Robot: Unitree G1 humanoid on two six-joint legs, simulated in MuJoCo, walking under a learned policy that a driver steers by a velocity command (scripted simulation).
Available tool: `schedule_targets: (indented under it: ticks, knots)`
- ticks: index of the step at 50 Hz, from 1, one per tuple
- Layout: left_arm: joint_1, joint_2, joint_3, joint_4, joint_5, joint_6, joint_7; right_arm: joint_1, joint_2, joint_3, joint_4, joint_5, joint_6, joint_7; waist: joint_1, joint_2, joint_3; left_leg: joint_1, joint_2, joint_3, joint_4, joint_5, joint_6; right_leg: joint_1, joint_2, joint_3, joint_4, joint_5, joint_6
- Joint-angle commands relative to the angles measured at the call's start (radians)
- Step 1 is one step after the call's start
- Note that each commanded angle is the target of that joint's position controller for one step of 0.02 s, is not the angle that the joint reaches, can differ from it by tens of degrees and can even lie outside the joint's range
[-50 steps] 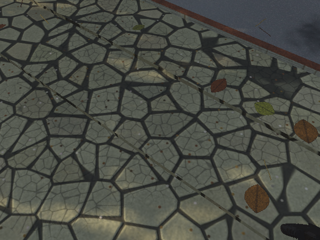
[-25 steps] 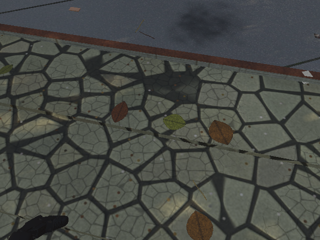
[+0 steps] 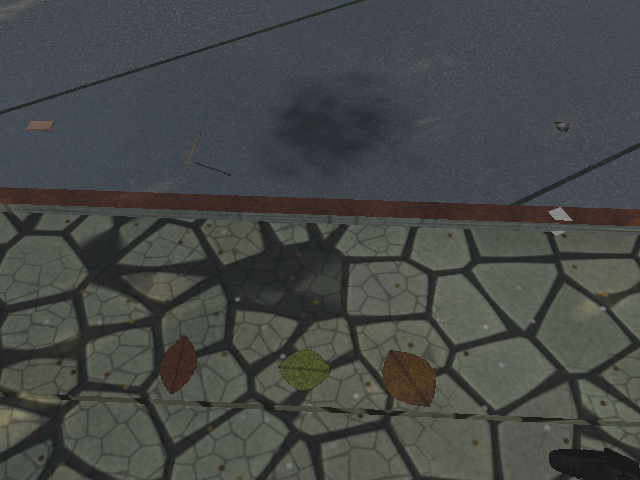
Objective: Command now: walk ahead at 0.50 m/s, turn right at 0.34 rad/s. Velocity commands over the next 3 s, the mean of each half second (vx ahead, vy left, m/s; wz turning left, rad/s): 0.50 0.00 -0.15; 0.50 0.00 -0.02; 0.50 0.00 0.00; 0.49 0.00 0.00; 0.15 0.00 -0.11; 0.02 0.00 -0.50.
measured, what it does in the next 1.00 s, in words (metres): climbs: right foot, then left foot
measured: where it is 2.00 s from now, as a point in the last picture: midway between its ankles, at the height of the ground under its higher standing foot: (359, 250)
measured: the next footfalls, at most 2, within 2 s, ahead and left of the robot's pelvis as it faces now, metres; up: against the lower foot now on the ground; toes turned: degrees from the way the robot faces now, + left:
right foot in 0.30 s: +0.21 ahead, -0.13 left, +0.00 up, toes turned -2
left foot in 0.68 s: +0.53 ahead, +0.12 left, +0.01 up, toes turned +0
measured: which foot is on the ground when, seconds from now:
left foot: down 0.00-0.30, up 0.32-0.66, down 0.68-1.00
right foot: up 0.00-0.28, down 0.30-0.72, up 0.74-1.00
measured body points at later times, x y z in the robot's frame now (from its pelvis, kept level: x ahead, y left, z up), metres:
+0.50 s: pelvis +0.22 -0.03 +0.03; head +0.23 -0.04 +0.48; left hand +0.29 +0.24 -0.08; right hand +0.34 -0.30 -0.08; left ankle +0.28 +0.12 -0.65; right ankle +0.17 -0.13 -0.72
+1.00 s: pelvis +0.48 +0.02 +0.04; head +0.50 +0.03 +0.49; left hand +0.65 +0.29 -0.06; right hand +0.52 -0.26 -0.08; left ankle +0.48 +0.12 -0.71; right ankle +0.55 -0.14 -0.63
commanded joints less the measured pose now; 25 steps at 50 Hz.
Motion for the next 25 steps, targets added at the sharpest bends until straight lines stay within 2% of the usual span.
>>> schedule_targets:
  ticks: [1,2,3,4,5,7,9,10,12,14,15,16,17,18,19,20,22,25]
  knots:
    - [-0.073,0.114,0.013,-0.098,0.011,-0.029,-0.005,0.28,-0.185,-0.07,0.023,0.015,0.005,-0.011,-0.152,0.154,-0.176,0.606,0.365,-0.559,-0.286,-0.054,0.179,-0.464,-0.037,-0.03,0.355,-0.038,0.016]
    - [-0.137,0.118,0.018,-0.106,0.014,-0.036,-0.005,0.237,-0.161,-0.063,0.027,0.008,0.006,-0.015,-0.134,0.099,-0.114,0.519,0.328,-0.455,-0.29,0.079,0.158,-0.457,-0.069,-0.05,0.307,-0.001,0.006]
    - [-0.163,0.106,0.021,-0.108,0.013,-0.037,-0.005,0.211,-0.133,-0.053,0.029,0.001,0.007,-0.014,-0.111,0.096,-0.094,0.455,0.297,-0.4,-0.306,0.121,0.147,-0.428,-0.089,-0.074,0.27,0.019,-0.003]
    - [-0.157,0.082,0.016,-0.106,0.007,-0.033,-0.009,0.195,-0.112,-0.045,0.031,-0.001,0.01,-0.01,-0.089,0.122,-0.081,0.391,0.275,-0.371,-0.331,0.122,0.148,-0.38,-0.093,-0.092,0.252,0.024,-0.01]
    - [-0.139,0.054,0.01,-0.1,0.001,-0.029,-0.017,0.181,-0.103,-0.039,0.031,0.005,0.01,-0.005,-0.068,0.145,-0.068,0.334,0.261,-0.348,-0.358,0.107,0.157,-0.341,-0.091,-0.11,0.216,0.033,-0.014]
    - [-0.145,0.022,-0.003,-0.102,0.003,-0.027,-0.026,0.157,-0.138,-0.046,0.03,0.022,0.014,-0.003,-0.045,0.176,-0.032,0.247,0.255,-0.307,-0.406,0.071,0.177,-0.281,-0.084,-0.141,0.06,0.038,-0.014]
    - [-0.173,0.007,-0.015,-0.1,0.015,-0.033,-0.032,0.137,-0.184,-0.057,0.029,0.035,0.024,-0.006,-0.037,0.184,-0.03,0.166,0.235,-0.242,-0.415,0.094,0.173,-0.153,-0.063,-0.175,-0.127,0.092,-0.011]
    - [-0.189,0.016,-0.014,-0.095,0.017,-0.034,-0.034,0.15,-0.2,-0.061,0.035,0.04,0.029,-0.008,-0.042,0.187,-0.034,0.153,0.232,-0.225,-0.406,0.102,0.172,-0.104,-0.053,-0.184,-0.186,0.155,-0.003]
    - [-0.161,0.038,-0.006,-0.072,0.015,-0.033,-0.037,0.152,-0.205,-0.059,0.038,0.046,0.031,-0.011,-0.01,0.174,-0.054,0.09,0.24,-0.203,-0.379,0.059,0.163,0.043,-0.033,-0.219,-0.274,0.288,-0.012]
    - [-0.096,0.069,0.011,-0.043,0.014,-0.026,-0.031,0.164,-0.166,-0.042,0.042,0.036,0.026,-0.01,0.031,0.144,-0.07,0.017,0.204,-0.163,-0.288,0.007,0.124,0.198,-0.022,-0.225,-0.321,0.252,-0.033]
    - [-0.018,0.099,0.023,-0.025,0.014,-0.026,-0.022,0.16,-0.122,-0.026,0.038,0.025,0.021,-0.007,0.073,0.098,-0.097,-0.052,0.153,-0.113,-0.14,-0.008,0.078,0.324,-0.083,-0.139,-0.378,0.196,-0.059]
    - [0.056,0.184,0.036,-0.025,0.032,-0.027,-0.013,0.15,-0.051,-0.002,0.002,0.013,0.012,-0.006,0.088,-0.109,-0.133,-0.212,0.069,-0.006,0.205,-0.111,0.008,0.436,-0.313,0.207,-0.525,-0.014,-0.15]
    - [0.058,0.241,0.051,-0.018,0.038,-0.031,-0.019,0.155,-0.113,-0.018,-0.033,0.038,0.0,-0.018,0.075,-0.193,-0.092,-0.377,0.057,-0.031,0.398,-0.204,0.006,0.38,-0.404,0.449,-0.607,-0.193,-0.283]
    - [0.007,0.179,0.036,-0.026,0.026,-0.044,-0.023,0.171,-0.169,-0.03,-0.026,0.047,-0.006,-0.02,0.051,-0.146,-0.029,-0.425,0.113,-0.067,0.496,-0.165,0.007,0.329,-0.391,0.437,-0.615,-0.224,-0.296]
    - [-0.031,0.126,0.018,-0.031,0.025,-0.055,-0.026,0.178,-0.174,-0.031,-0.016,0.044,-0.008,-0.015,0.03,-0.124,0.0,-0.423,0.137,-0.072,0.509,-0.093,0.007,0.288,-0.347,0.345,-0.619,-0.129,-0.274]
    - [-0.058,0.108,0.012,-0.034,0.029,-0.059,-0.028,0.174,-0.161,-0.029,-0.007,0.03,-0.01,-0.013,0.014,-0.088,0.001,-0.405,0.152,-0.067,0.513,-0.058,0.003,0.259,-0.319,0.281,-0.622,-0.018,-0.254]
    - [-0.088,0.09,0.004,-0.032,0.03,-0.063,-0.029,0.154,-0.141,-0.027,-0.009,0.017,-0.006,-0.003,-0.012,-0.05,0.023,-0.359,0.177,-0.063,0.453,0.012,-0.006,0.188,-0.283,0.168,-0.643,0.208,-0.231]
    - [-0.09,0.112,0.013,-0.02,0.024,-0.065,-0.022,0.087,-0.093,-0.007,-0.031,0.011,0.002,0.008,-0.012,-0.026,0.019,-0.27,0.164,-0.024,0.278,0.157,-0.036,0.121,-0.234,0.009,-0.669,0.429,-0.216]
